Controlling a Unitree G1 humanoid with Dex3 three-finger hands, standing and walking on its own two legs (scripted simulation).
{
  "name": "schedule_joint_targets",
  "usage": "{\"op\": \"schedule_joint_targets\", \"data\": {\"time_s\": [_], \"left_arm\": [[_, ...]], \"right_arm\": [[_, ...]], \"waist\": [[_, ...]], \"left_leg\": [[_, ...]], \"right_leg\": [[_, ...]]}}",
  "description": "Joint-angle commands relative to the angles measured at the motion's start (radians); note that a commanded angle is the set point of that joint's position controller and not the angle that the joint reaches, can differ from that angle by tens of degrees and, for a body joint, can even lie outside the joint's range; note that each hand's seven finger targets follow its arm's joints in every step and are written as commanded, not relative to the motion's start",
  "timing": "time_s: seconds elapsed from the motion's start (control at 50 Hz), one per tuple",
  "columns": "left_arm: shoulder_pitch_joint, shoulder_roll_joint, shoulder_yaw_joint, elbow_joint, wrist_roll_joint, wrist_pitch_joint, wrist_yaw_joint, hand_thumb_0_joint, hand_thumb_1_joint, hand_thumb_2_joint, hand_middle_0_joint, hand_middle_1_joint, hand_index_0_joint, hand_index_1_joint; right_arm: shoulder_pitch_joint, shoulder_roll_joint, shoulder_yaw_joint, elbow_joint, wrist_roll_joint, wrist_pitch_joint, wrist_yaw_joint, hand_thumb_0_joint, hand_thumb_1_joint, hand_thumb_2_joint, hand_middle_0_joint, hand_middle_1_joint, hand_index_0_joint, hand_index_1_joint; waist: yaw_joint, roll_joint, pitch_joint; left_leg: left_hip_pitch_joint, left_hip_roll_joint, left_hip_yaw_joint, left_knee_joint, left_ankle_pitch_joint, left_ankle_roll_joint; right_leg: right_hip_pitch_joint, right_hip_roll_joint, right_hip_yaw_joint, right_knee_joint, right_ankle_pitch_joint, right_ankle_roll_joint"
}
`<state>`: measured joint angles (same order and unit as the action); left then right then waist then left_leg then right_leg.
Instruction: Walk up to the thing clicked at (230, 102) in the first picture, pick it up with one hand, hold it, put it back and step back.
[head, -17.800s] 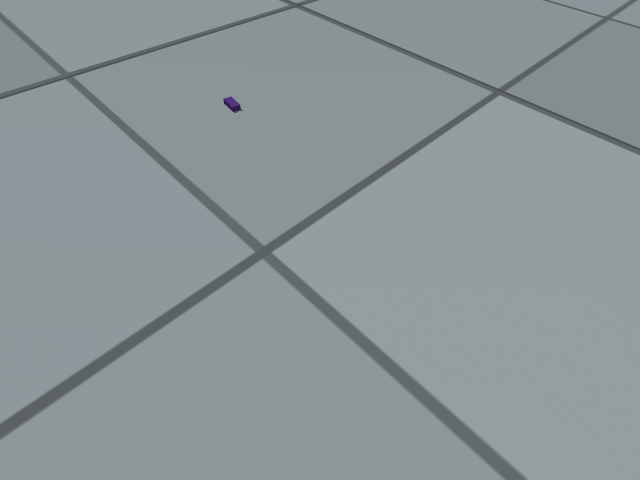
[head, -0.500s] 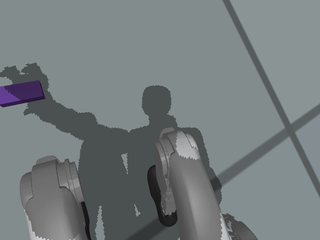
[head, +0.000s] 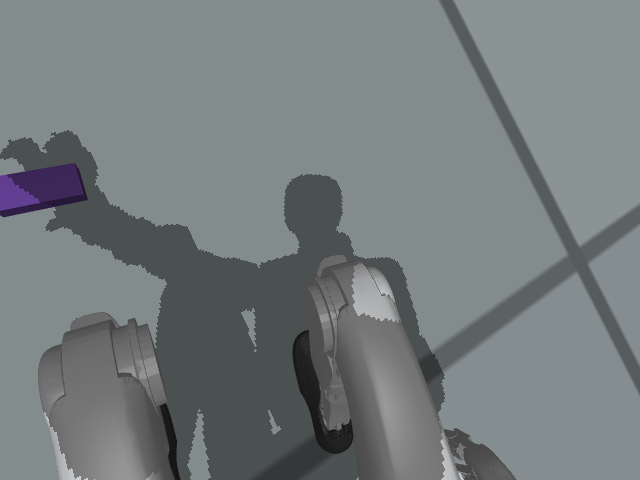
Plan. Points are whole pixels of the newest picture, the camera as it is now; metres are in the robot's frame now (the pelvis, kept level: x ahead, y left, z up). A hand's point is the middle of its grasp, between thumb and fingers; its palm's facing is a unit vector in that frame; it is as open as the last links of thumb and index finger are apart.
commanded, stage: rise first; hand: left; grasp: from above
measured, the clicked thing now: (39, 189) +0.52 +0.26 -0.30
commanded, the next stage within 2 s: approach in 0.12 s
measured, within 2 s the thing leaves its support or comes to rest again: neither
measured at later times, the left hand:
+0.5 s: hand out of the picture +0.51 +0.27 -0.17, palm faces -0.40 -0.09 -0.91, open 12.6 cm
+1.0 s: hand out of the picture +0.50 +0.28 -0.19, palm faces -0.45 -0.09 -0.89, open 12.6 cm
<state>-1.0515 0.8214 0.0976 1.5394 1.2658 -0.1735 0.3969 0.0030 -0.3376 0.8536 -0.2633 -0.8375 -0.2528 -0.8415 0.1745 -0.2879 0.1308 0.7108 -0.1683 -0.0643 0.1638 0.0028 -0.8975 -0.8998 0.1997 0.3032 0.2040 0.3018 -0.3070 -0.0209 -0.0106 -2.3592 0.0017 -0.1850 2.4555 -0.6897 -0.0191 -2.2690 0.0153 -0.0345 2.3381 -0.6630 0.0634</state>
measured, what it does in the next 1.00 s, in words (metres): stands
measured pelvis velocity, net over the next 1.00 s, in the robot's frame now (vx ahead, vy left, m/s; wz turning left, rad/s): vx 0.00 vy -0.01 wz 0.00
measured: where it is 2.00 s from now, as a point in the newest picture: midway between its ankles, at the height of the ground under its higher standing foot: (248, 444)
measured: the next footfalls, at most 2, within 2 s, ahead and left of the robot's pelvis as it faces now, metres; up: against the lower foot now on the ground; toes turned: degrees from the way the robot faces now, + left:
none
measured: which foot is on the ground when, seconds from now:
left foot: down 0.00-1.00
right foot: down 0.00-1.00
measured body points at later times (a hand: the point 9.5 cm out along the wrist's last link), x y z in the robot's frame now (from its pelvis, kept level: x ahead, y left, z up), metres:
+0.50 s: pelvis +0.00 +0.00 +0.00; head +0.25 +0.09 +0.36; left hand +0.52 +0.27 -0.12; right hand +0.04 -0.27 -0.08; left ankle +0.07 +0.13 -0.29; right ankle +0.11 -0.14 -0.28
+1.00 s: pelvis +0.00 -0.01 +0.00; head +0.27 +0.07 +0.35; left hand +0.52 +0.28 -0.14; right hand +0.02 -0.27 -0.09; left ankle +0.07 +0.13 -0.29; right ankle +0.11 -0.14 -0.28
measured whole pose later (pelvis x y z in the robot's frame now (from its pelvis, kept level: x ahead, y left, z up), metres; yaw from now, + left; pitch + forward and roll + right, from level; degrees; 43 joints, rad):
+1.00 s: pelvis +0.00 -0.01 +0.00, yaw +0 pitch +34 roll -9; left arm -1.07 0.82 0.07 1.46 1.22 -0.13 0.35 0.00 -0.27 0.80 -0.32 -0.82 -0.31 -0.81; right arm 0.21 -0.29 0.15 0.69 -0.17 -0.07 0.17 0.00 -0.90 -0.89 0.20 0.30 0.21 0.30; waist -0.32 -0.03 0.04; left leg -2.36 0.00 -0.20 2.47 -0.70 -0.04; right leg -2.29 0.02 -0.04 2.35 -0.66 0.07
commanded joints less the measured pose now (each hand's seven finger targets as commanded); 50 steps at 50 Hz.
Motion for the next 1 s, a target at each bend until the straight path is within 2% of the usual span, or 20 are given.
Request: {"op": "schedule_joint_targets", "data": {"time_s": [0.0,0.06,0.12,0.18,0.2,0.22,0.24,0.32,0.42,0.54,0.62,0.64,0.72,0.76,0.78,0.82,0.84,0.88,0.92,0.98], "left_arm": [[-0.331,0.233,0.017,-0.151,-0.012,-0.003,0.037,0.0,-0.318,0.829,-0.277,-0.803,-0.271,-0.809],[-0.309,0.206,0.001,-0.129,-0.009,-0.006,0.035,0.0,-0.318,0.832,-0.283,-0.793,-0.275,-0.802],[-0.3,0.242,0.025,-0.168,-0.009,-0.006,0.039,0.0,-0.29,0.807,-0.31,-0.764,-0.301,-0.773],[-0.317,0.184,-0.004,-0.152,-0.013,-0.003,0.037,0.0,-0.296,0.81,-0.292,-0.787,-0.288,-0.791],[-0.328,0.208,0.004,-0.158,-0.012,-0.002,0.04,0.0,-0.367,0.878,-0.293,-0.765,-0.262,-0.798],[-0.322,0.204,0.003,-0.152,-0.012,0.0,0.042,0.0,-0.296,0.802,-0.266,-0.844,-0.274,-0.835],[-0.322,0.194,0.0,-0.15,-0.01,0.002,0.045,0.0,-0.291,0.799,-0.273,-0.83,-0.28,-0.822],[-0.425,0.132,-0.045,-0.152,-0.015,-0.003,0.047,0.0,-0.29,0.804,-0.272,-0.842,-0.279,-0.834],[-0.521,0.094,-0.079,-0.14,0.0,0.018,0.069,0.0,-0.27,0.8,-0.292,-0.837,-0.3,-0.828],[-0.512,0.146,-0.052,-0.005,0.031,0.1,0.089,0.0,-0.281,0.8,-0.301,-0.807,-0.301,-0.807],[-0.428,0.179,-0.03,0.02,-0.001,0.143,0.074,0.0,-0.28,0.81,-0.305,-0.792,-0.301,-0.795],[-0.398,0.178,-0.032,0.039,-0.004,0.152,0.067,0.0,-0.276,0.793,-0.307,-0.792,-0.306,-0.793],[-0.357,0.234,0.009,-0.03,-0.051,0.146,0.038,0.0,-0.284,0.789,-0.287,-0.805,-0.291,-0.799],[-0.348,0.239,0.017,-0.065,-0.054,0.126,0.02,0.0,-0.298,0.798,-0.289,-0.795,-0.288,-0.795],[-0.362,0.275,0.041,-0.116,-0.055,0.109,0.016,0.0,-0.288,0.794,-0.298,-0.797,-0.297,-0.797],[-0.377,0.26,0.035,-0.201,-0.05,0.077,0.003,0.0,-0.297,0.803,-0.305,-0.789,-0.3,-0.794],[-0.383,0.286,0.054,-0.236,-0.046,0.061,0.003,0.0,-0.279,0.796,-0.299,-0.811,-0.301,-0.808],[-0.394,0.18,-0.012,-0.252,-0.056,0.035,-0.011,0.0,-0.282,0.783,-0.291,-0.813,-0.296,-0.806],[-0.47,0.207,-0.01,-0.319,-0.054,0.014,-0.002,0.0,-0.266,0.838,-0.295,-0.849,-0.299,-0.843],[-0.499,0.146,-0.061,-0.265,-0.043,0.012,0.009,0.0,-0.245,0.891,-0.309,-0.877,-0.31,-0.874]], "right_arm": [[0.208,-0.273,-0.086,-0.002,-0.001,-0.003,-0.016,0.0,-0.892,-0.897,0.2,0.3,0.2,0.3],[0.207,-0.267,-0.085,-0.002,-0.003,-0.004,-0.017,0.0,-0.891,-0.896,0.2,0.3,0.2,0.3],[0.211,-0.27,-0.088,-0.001,-0.001,-0.004,-0.016,0.0,-0.892,-0.896,0.2,0.3,0.2,0.3],[0.21,-0.266,-0.091,0.002,0.0,-0.004,-0.015,0.0,-0.89,-0.896,0.2,0.3,0.2,0.3],[0.213,-0.27,-0.091,0.002,0.003,-0.005,-0.015,0.0,-0.895,-0.897,0.2,0.3,0.2,0.3],[0.216,-0.271,-0.089,0.003,0.0,-0.006,-0.015,0.0,-0.889,-0.891,0.201,0.3,0.2,0.3],[0.217,-0.269,-0.089,0.011,-0.002,-0.007,-0.014,0.0,-0.89,-0.891,0.201,0.3,0.2,0.3],[0.227,-0.272,-0.091,0.012,-0.003,-0.016,-0.012,0.0,-0.89,-0.891,0.201,0.3,0.2,0.3],[0.237,-0.273,-0.084,0.018,-0.013,-0.027,-0.012,0.0,-0.891,-0.892,0.2,0.3,0.2,0.3],[0.243,-0.287,-0.057,-0.005,-0.015,-0.019,-0.01,0.0,-0.891,-0.892,0.201,0.3,0.2,0.3],[0.22,-0.285,-0.04,-0.035,0.003,-0.012,-0.007,0.0,-0.889,-0.891,0.201,0.3,0.2,0.3],[0.221,-0.284,-0.032,-0.043,0.004,-0.009,-0.005,0.0,-0.89,-0.892,0.201,0.3,0.2,0.3],[0.211,-0.287,-0.031,-0.062,0.014,0.0,-0.006,0.0,-0.889,-0.89,0.201,0.3,0.2,0.3],[0.213,-0.295,-0.038,-0.069,0.014,0.0,-0.009,0.0,-0.892,-0.891,0.201,0.3,0.2,0.3],[0.218,-0.295,-0.041,-0.062,0.012,0.002,-0.013,0.0,-0.892,-0.892,0.201,0.3,0.2,0.3],[0.221,-0.29,-0.052,-0.065,0.007,-0.004,-0.014,0.0,-0.896,-0.893,0.201,0.3,0.2,0.3],[0.231,-0.295,-0.059,-0.055,0.005,-0.003,-0.017,0.0,-0.894,-0.893,0.201,0.3,0.2,0.3],[0.246,-0.271,-0.065,-0.037,-0.001,-0.007,-0.011,0.0,-0.895,-0.893,0.2,0.3,0.2,0.3],[0.268,-0.277,-0.073,-0.02,0.0,-0.009,-0.015,0.0,-0.891,-0.891,0.201,0.3,0.2,0.3],[0.266,-0.275,-0.082,0.004,-0.002,-0.009,-0.016,0.0,-0.892,-0.892,0.2,0.3,0.2,0.3]], "waist": [[-0.015,0.355,-0.653],[-0.021,0.37,-0.655],[0.002,0.393,-0.684],[-0.022,0.361,-0.673],[-0.02,0.363,-0.668],[-0.019,0.374,-0.663],[-0.014,0.387,-0.671],[-0.073,0.373,-0.628],[-0.096,0.414,-0.65],[-0.09,0.428,-0.637],[-0.055,0.386,-0.663],[-0.058,0.389,-0.647],[-0.039,0.332,-0.676],[-0.054,0.309,-0.635],[-0.048,0.33,-0.651],[-0.045,0.369,-0.677],[-0.046,0.379,-0.691],[-0.077,0.375,-0.676],[-0.088,0.416,-0.707],[-0.096,0.423,-0.69]], "left_leg": [[0.515,-0.006,0.124,-0.261,0.167,0.038],[0.521,-0.006,0.125,-0.258,0.166,0.037],[0.54,-0.009,0.128,-0.266,0.19,0.033],[0.539,-0.006,0.125,-0.256,0.186,0.036],[0.538,-0.005,0.125,-0.252,0.193,0.036],[0.53,-0.006,0.128,-0.249,0.201,0.036],[0.547,-0.006,0.128,-0.256,0.209,0.032],[0.529,-0.001,0.116,-0.252,0.164,0.035],[0.556,0.002,0.117,-0.256,0.154,0.029],[0.54,-0.001,0.12,-0.262,0.201,0.032],[0.504,0.0,0.122,-0.26,0.223,0.04],[0.482,-0.002,0.129,-0.26,0.231,0.043],[0.442,0.002,0.126,-0.255,0.223,0.051],[0.419,0.002,0.126,-0.236,0.2,0.05],[0.426,0.002,0.127,-0.236,0.184,0.047],[0.476,0.003,0.13,-0.221,0.207,0.037],[0.481,0.001,0.127,-0.218,0.198,0.035],[0.478,0.003,0.128,-0.209,0.183,0.033],[0.511,0.004,0.121,-0.215,0.18,0.031],[0.531,0.007,0.117,-0.225,0.161,0.027]], "right_leg": [[0.315,0.022,-0.149,-0.206,0.203,-0.092],[0.316,0.025,-0.148,-0.205,0.204,-0.093],[0.329,0.022,-0.149,-0.2,0.22,-0.094],[0.313,0.025,-0.15,-0.206,0.223,-0.093],[0.317,0.023,-0.148,-0.207,0.231,-0.092],[0.325,0.022,-0.145,-0.205,0.239,-0.091],[0.32,0.021,-0.146,-0.2,0.243,-0.094],[0.281,0.022,-0.157,-0.208,0.212,-0.094],[0.273,0.028,-0.161,-0.211,0.208,-0.096],[0.286,0.028,-0.157,-0.198,0.246,-0.099],[0.338,0.032,-0.152,-0.193,0.261,-0.097],[0.37,0.033,-0.146,-0.195,0.272,-0.094],[0.426,0.034,-0.142,-0.199,0.265,-0.086],[0.409,0.035,-0.144,-0.207,0.238,-0.09],[0.419,0.035,-0.143,-0.211,0.221,-0.092],[0.415,0.033,-0.144,-0.206,0.234,-0.097],[0.408,0.032,-0.147,-0.208,0.223,-0.098],[0.401,0.035,-0.144,-0.214,0.218,-0.094],[0.384,0.032,-0.15,-0.217,0.221,-0.09],[0.335,0.033,-0.158,-0.213,0.213,-0.092]]}}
